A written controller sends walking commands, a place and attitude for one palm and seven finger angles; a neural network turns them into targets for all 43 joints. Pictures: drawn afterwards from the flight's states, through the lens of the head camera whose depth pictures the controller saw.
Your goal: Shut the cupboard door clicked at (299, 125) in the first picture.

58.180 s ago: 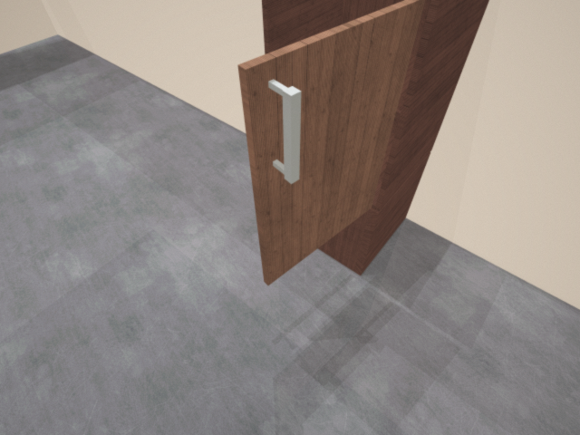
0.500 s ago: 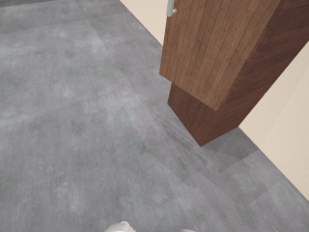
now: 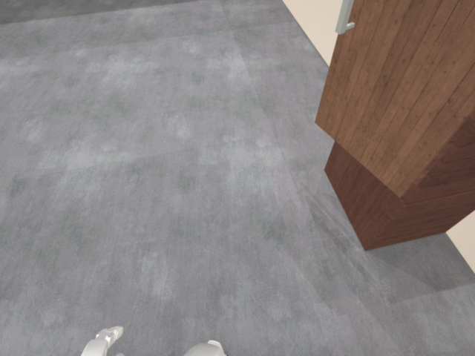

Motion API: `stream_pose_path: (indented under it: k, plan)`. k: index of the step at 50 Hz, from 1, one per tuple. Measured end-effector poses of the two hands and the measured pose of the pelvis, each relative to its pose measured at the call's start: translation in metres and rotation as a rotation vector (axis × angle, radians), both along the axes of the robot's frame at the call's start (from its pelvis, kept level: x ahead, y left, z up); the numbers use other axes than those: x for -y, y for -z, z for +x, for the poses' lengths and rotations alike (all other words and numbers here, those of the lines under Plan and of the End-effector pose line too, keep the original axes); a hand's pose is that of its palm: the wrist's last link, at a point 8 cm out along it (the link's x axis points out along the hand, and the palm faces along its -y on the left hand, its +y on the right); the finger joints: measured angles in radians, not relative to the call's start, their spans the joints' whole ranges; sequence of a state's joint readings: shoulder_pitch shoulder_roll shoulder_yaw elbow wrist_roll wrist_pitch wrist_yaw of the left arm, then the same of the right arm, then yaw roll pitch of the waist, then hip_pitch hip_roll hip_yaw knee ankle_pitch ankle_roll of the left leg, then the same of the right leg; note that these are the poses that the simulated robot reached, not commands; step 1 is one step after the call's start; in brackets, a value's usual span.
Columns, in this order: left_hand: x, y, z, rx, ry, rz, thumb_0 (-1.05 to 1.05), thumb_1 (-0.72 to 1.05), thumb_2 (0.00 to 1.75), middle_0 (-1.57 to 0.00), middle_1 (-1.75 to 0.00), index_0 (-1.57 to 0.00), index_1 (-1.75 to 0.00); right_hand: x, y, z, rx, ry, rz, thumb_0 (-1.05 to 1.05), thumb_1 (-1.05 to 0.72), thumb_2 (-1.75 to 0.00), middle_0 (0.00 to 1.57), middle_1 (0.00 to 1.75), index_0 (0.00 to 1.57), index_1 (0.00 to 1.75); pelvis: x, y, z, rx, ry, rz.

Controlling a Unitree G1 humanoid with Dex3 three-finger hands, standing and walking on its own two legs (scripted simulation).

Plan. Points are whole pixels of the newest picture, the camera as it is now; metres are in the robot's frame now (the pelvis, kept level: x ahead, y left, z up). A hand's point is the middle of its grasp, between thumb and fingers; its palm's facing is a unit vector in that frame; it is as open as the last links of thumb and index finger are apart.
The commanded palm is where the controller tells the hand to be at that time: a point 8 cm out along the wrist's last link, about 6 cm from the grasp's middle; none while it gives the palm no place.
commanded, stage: walk to a spot facing it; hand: left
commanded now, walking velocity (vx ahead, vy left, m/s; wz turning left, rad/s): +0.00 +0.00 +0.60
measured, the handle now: out of the picture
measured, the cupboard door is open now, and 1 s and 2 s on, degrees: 19 19 19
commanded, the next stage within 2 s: turn to face it in 1.44 s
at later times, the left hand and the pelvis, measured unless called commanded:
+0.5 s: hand out of the picture -0.01 +0.24 -0.17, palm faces +0.36 -0.91 -0.23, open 7.4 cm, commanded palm none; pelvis +0.03 +0.03 +0.00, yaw +20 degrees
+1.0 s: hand out of the picture +0.13 +0.23 -0.14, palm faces +0.62 -0.75 -0.23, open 7.4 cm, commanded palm none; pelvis +0.19 +0.04 +0.01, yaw +39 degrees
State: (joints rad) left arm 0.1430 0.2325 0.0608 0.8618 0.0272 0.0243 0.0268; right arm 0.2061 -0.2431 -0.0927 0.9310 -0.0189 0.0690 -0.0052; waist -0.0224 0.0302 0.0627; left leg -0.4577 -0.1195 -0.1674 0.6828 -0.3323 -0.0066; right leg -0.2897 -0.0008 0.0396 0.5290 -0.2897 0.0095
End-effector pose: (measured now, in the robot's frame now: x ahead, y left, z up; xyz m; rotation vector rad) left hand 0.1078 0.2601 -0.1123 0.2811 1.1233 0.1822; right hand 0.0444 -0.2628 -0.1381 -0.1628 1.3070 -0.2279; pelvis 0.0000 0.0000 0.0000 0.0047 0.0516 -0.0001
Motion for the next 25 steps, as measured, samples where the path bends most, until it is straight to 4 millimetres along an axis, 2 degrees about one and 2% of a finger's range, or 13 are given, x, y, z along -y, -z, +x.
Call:
stream_pose_path:
  k: [4,9,14,19,22,25]
  plan:
    - [0.010,-0.003,-0.038,-0.077,-0.084,-0.002,0.00,0.91,0.90,-0.20,-0.30,-0.20,-0.30,0.010,0.000,0.019,-0.003,-0.063,0.008,0.00,-0.91,-0.90,0.20,0.30,0.20,0.30,0.006,-0.005,0.003,0.018,-0.074,-0.003]
    - [0.021,0.001,-0.070,-0.109,-0.175,-0.035,0.00,0.91,0.90,-0.20,-0.30,-0.20,-0.30,0.004,-0.004,0.045,-0.018,-0.153,0.020,0.00,-0.91,-0.90,0.20,0.29,0.20,0.30,0.010,-0.008,0.008,0.028,-0.153,0.023]
    - [0.019,0.014,-0.108,-0.135,-0.283,-0.077,0.00,0.90,0.90,-0.20,-0.30,-0.20,-0.30,-0.022,-0.006,0.089,0.005,-0.279,0.017,0.00,-0.91,-0.90,0.20,0.29,0.20,0.30,0.003,-0.004,0.011,0.033,-0.231,0.023]
    - [0.000,0.040,-0.146,-0.182,-0.389,-0.117,0.00,0.90,0.90,-0.20,-0.30,-0.20,-0.30,-0.063,-0.009,0.140,0.119,-0.409,-0.004,0.00,-0.91,-0.90,0.20,0.29,0.20,0.30,-0.016,0.012,0.014,0.036,-0.296,0.014]
    - [-0.011,0.040,-0.153,-0.210,-0.412,-0.122,0.00,0.91,0.90,-0.20,-0.30,-0.20,-0.30,-0.079,-0.020,0.153,0.170,-0.446,-0.007,0.00,-0.91,-0.90,0.20,0.30,0.20,0.30,-0.022,0.008,0.019,0.041,-0.308,0.008]
    - [-0.023,0.030,-0.139,-0.166,-0.426,-0.122,0.01,0.91,0.90,-0.20,-0.30,-0.20,-0.29,-0.087,-0.029,0.155,0.172,-0.465,-0.011,0.00,-0.91,-0.90,0.20,0.30,0.20,0.30,-0.027,-0.001,0.027,0.041,-0.342,-0.005]
